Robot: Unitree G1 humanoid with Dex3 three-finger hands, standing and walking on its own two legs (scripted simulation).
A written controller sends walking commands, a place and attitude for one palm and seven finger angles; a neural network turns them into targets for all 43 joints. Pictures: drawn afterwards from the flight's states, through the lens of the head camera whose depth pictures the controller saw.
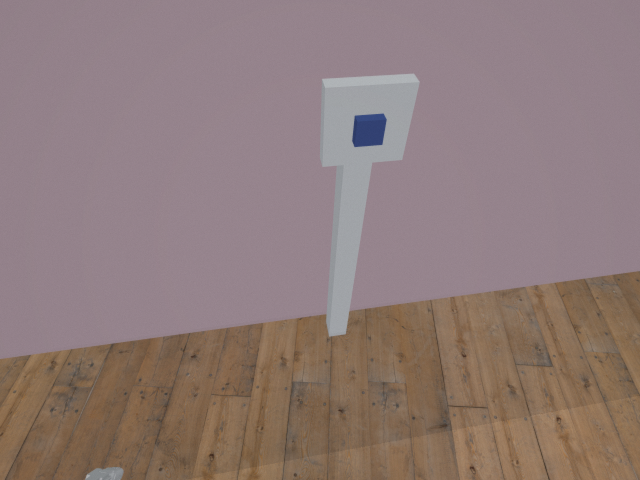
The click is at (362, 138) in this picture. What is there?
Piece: button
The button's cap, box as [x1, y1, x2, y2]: [352, 114, 386, 146]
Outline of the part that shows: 383,114 355,116 352,138 354,146 374,145 382,143 386,120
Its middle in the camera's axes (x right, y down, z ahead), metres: +0.08 -0.19 +0.69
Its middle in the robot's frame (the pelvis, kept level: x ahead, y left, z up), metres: +0.66 -0.04 +0.09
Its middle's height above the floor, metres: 0.86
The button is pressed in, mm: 0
